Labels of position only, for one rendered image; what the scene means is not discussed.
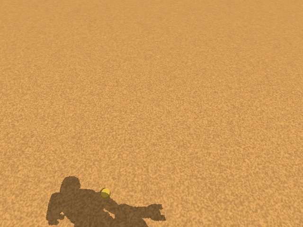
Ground tin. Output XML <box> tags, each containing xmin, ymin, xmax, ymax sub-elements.
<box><xmin>101</xmin><ymin>188</ymin><xmax>111</xmax><ymax>199</ymax></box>

